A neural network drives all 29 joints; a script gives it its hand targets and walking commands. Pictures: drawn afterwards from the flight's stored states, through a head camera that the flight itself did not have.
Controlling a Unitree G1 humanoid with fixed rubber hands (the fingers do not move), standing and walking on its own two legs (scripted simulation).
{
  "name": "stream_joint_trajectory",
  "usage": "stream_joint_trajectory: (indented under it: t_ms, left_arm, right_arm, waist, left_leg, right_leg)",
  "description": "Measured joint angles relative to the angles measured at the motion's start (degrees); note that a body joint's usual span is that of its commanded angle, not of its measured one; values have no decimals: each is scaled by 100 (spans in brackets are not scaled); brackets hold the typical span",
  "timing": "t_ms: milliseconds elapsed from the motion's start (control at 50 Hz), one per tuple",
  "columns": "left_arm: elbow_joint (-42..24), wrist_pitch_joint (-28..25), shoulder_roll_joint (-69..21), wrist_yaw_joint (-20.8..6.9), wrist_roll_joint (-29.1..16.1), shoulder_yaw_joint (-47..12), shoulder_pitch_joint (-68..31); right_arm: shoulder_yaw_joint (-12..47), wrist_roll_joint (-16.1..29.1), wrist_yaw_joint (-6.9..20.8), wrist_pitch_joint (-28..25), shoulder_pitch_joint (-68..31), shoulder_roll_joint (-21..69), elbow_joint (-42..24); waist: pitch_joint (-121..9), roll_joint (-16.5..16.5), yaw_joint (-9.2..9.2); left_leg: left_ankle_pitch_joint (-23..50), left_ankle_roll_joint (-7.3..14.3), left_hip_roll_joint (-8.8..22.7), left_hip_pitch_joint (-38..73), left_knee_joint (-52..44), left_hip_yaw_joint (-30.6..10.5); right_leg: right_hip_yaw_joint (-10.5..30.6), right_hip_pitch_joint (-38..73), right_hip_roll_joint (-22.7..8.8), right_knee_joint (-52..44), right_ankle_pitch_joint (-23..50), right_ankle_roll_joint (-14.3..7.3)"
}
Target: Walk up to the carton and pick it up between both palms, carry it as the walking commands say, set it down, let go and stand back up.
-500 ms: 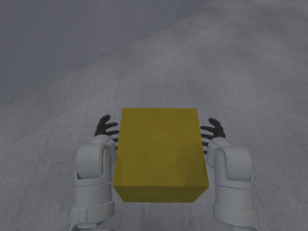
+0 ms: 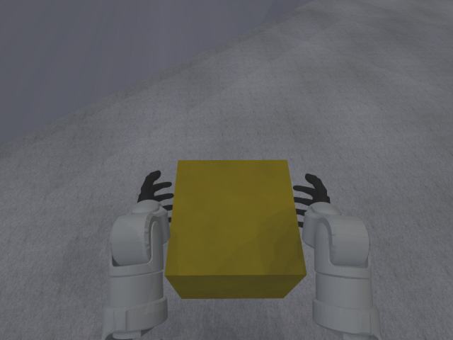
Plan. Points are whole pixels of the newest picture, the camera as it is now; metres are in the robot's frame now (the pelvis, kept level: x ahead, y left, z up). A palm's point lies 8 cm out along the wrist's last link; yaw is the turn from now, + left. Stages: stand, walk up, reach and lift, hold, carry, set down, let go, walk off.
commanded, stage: carry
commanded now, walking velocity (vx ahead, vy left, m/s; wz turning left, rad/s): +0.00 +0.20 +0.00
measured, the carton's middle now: (232, 231) +0.32 -0.01 +0.00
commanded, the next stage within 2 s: none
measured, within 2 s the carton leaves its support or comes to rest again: neither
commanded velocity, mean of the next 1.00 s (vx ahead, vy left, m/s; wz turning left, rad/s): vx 0.00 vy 0.01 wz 0.00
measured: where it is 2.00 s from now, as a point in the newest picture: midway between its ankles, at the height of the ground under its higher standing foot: outside the picture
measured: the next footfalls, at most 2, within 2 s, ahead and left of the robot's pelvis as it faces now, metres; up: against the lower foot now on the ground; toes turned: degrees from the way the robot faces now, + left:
right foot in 0.20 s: -0.05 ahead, -0.03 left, +0.00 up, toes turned -7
left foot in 1.02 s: +0.00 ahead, +0.17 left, +0.00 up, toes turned -1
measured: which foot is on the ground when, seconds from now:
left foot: down 0.00-0.88, up 0.90-1.00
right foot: up 0.00-0.18, down 0.20-1.00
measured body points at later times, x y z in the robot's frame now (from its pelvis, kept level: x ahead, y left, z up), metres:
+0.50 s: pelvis -0.07 +0.07 +0.01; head -0.09 +0.08 +0.46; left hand +0.23 +0.21 +0.09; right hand +0.22 -0.08 +0.09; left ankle +0.04 +0.12 -0.72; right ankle -0.08 -0.05 -0.71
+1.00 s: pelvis -0.12 +0.09 +0.01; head -0.14 +0.11 +0.45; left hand +0.19 +0.23 +0.08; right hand +0.18 -0.05 +0.09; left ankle -0.04 +0.17 -0.72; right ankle -0.08 -0.03 -0.72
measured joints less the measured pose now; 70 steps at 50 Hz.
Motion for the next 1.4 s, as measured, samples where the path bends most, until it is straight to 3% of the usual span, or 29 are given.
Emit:
stream_joint_trajectory:
  t_ms: [60,120,180,220,260,320,360,400,460,540,560,620,640,720,800,840,880,920,960,1000,1020,1060,1100,1180,1300,1400]
  left_arm:
    - [-28,48,73,8,-17,22,201]
    - [-101,127,95,225,-217,39,265]
    - [-156,138,82,384,-393,77,230]
    - [-78,68,72,408,-452,60,213]
    - [71,85,68,411,-440,2,205]
    - [134,158,48,425,-412,-72,140]
    - [153,131,35,330,-333,-65,91]
    - [248,92,29,236,-246,-12,77]
    - [319,130,55,204,-203,19,148]
    - [307,150,75,240,-245,73,193]
    - [328,136,72,259,-261,82,197]
    - [375,149,72,316,-288,55,200]
    - [360,167,68,338,-292,53,182]
    - [363,175,28,410,-298,86,30]
    - [697,107,106,186,-183,48,-41]
    - [825,87,143,135,-175,54,-53]
    - [889,48,131,191,-220,52,-86]
    - [868,47,86,281,-207,123,-144]
    - [778,28,56,313,-164,193,-91]
    - [655,-18,45,389,-233,148,-11]
    - [601,-58,39,399,-265,103,-19]
    - [638,-151,79,226,-213,88,-56]
    - [771,-195,104,66,-117,122,7]
    - [734,-168,96,106,-162,144,135]
    - [705,-408,75,43,-135,116,217]
    - [1060,-774,73,-299,123,148,210]
  right_arm:
    - [111,-43,11,8,-61,18,281]
    - [152,-88,60,42,-81,24,352]
    - [114,-137,129,43,-109,35,305]
    - [51,-202,198,10,-107,32,305]
    - [58,-245,312,5,42,-23,330]
    - [77,-169,230,92,175,-68,173]
    - [65,-94,103,119,158,-62,97]
    - [65,-65,39,97,131,-52,191]
    - [78,-11,-41,130,89,-38,382]
    - [45,38,-137,148,-38,3,530]
    - [31,21,-120,130,-48,8,569]
    - [48,-49,9,100,21,-19,609]
    - [54,-74,46,102,30,-22,589]
    - [20,-174,125,96,-26,-22,521]
    - [-49,-202,77,90,-14,0,657]
    - [-62,-192,53,90,-36,-5,764]
    - [-76,-193,111,60,-56,-54,820]
    - [-75,-236,282,-44,-67,-80,913]
    - [-71,-325,400,-185,-66,-21,1022]
    - [-70,-350,366,-233,-39,9,931]
    - [-77,-320,315,-225,-44,-3,813]
    - [-73,-270,271,-281,-13,2,732]
    - [-9,-253,252,-295,44,-18,849]
    - [64,-116,154,-262,101,-43,905]
    - [72,-286,404,-510,148,-57,931]
    - [8,-538,663,-836,173,-64,1202]
  waist:
    - [-27,87,52]
    - [-33,158,197]
    - [-48,181,343]
    - [8,392,377]
    - [-11,471,389]
    - [-19,466,249]
    - [-48,470,167]
    - [-127,433,121]
    - [-245,358,107]
    - [-288,386,150]
    - [-249,446,148]
    - [-201,487,197]
    - [-205,467,230]
    - [-258,409,240]
    - [-328,377,119]
    - [-288,380,140]
    - [-149,476,184]
    - [-86,340,369]
    - [-136,188,426]
    - [-245,208,309]
    - [-268,254,201]
    - [-230,136,119]
    - [-246,144,117]
    - [-178,211,146]
    - [-153,288,210]
    - [-309,280,173]
  left_leg:
    - [-18,228,1,-120,83,75]
    - [86,341,-16,-240,38,141]
    - [212,404,-91,-374,18,235]
    - [274,423,-43,-400,29,215]
    - [138,287,-32,-354,-36,227]
    - [150,226,-29,-285,-150,324]
    - [667,425,-38,-222,-315,380]
    - [658,602,-66,-188,-401,421]
    - [774,562,-110,-75,-747,501]
    - [1086,510,-125,17,-1174,551]
    - [1152,418,-105,81,-1283,518]
    - [1169,-170,-104,246,-1532,456]
    - [1001,-250,-108,216,-1448,459]
    - [811,-9,-43,26,-1016,475]
    - [1275,208,-122,78,-1316,457]
    - [1399,101,-185,137,-1545,474]
    - [1229,-190,-176,108,-1498,413]
    - [111,-405,-172,-313,-366,344]
    - [-416,-325,-121,-522,723,122]
    - [-412,-206,24,-197,431,-112]
    - [-63,-83,36,-89,120,-200]
    - [181,251,-118,-175,155,-135]
    - [191,394,-137,-194,117,-62]
    - [311,384,-116,-164,-102,0]
    - [501,247,-75,-65,-411,-57]
    - [560,188,-29,20,-570,-104]
  right_leg:
    - [35,-147,211,675,-1082,-17]
    - [-102,-145,473,1122,-1393,-79]
    - [-275,285,679,351,-1061,-140]
    - [-348,515,805,-248,-296,-428]
    - [-349,574,811,-408,-115,-526]
    - [-384,636,735,-479,-68,-461]
    - [-371,619,711,-414,-78,-377]
    - [-325,567,685,-311,-365,-284]
    - [-242,532,671,-134,-951,-256]
    - [-283,835,757,-593,-810,-379]
    - [-314,938,796,-809,-537,-399]
    - [-371,1159,816,-1185,-280,-452]
    - [-360,1163,807,-1205,-246,-449]
    - [-336,1018,830,-890,-300,-370]
    - [-341,827,808,-448,-1029,-456]
    - [-362,853,828,-475,-1130,-600]
    - [-401,952,857,-747,-692,-723]
    - [-313,897,818,-890,-100,-746]
    - [-203,797,808,-915,305,-598]
    - [-224,635,847,-700,325,-429]
    - [-272,511,832,-472,202,-386]
    - [-126,306,725,-104,-192,-320]
    - [26,215,759,-1,-510,-302]
    - [123,191,819,-105,-522,-367]
    - [61,360,878,-652,389,-471]
    - [17,435,937,-775,373,-541]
